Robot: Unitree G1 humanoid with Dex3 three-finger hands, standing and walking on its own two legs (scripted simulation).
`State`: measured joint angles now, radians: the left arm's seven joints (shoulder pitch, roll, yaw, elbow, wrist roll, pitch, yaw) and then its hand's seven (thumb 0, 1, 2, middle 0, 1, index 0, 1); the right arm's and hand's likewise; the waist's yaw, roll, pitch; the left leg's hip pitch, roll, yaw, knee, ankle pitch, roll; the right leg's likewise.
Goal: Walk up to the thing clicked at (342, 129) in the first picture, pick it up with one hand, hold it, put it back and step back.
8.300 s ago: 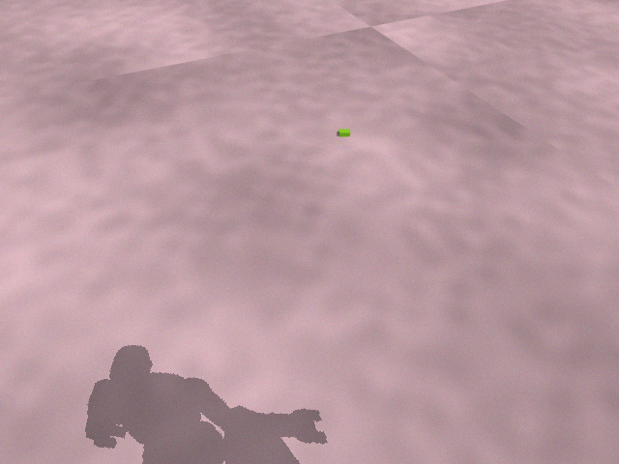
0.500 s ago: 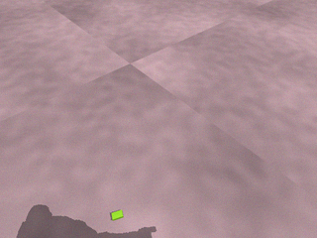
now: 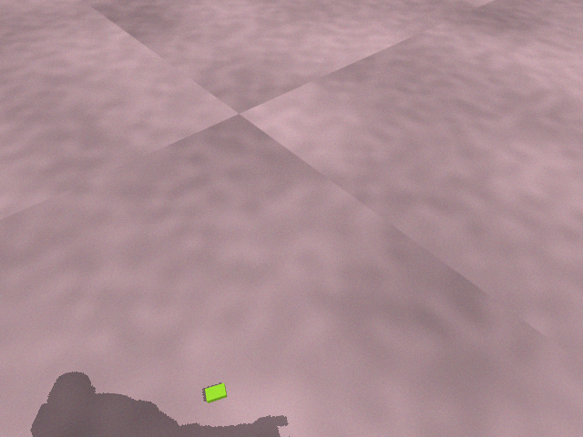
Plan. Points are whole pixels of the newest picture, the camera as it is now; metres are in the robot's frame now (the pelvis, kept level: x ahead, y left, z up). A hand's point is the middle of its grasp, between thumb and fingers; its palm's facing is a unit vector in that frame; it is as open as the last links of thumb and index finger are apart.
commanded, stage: stand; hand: left
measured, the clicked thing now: (216, 392) +0.37 +0.22 -0.77
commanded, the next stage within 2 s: walk up in 0.54 s
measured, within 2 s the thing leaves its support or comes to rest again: neither
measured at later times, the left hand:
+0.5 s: hand out of the picture +0.08 +0.25 -0.16, palm faces -0.02 -0.94 -0.34, open 7.4 cm
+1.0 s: hand out of the picture +0.05 +0.27 -0.17, palm faces -0.03 -0.93 -0.38, open 7.4 cm
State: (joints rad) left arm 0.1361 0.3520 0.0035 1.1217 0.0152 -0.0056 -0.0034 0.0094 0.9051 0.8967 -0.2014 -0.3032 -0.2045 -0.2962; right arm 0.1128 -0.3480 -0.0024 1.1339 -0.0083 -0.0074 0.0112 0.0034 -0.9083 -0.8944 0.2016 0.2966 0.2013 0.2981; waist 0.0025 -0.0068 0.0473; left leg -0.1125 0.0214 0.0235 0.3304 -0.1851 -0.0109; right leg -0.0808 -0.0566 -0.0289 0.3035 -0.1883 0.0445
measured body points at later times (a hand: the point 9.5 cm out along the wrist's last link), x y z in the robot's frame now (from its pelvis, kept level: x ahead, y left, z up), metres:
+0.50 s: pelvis +0.01 +0.00 +0.00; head +0.02 +0.01 +0.45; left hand +0.08 +0.30 -0.14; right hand +0.09 -0.30 -0.13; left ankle +0.00 +0.12 -0.75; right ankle -0.01 -0.15 -0.75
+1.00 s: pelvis -0.05 +0.01 -0.02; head -0.01 +0.01 +0.43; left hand +0.05 +0.32 -0.14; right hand +0.03 -0.32 -0.14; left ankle -0.05 +0.12 -0.73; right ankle -0.01 -0.15 -0.75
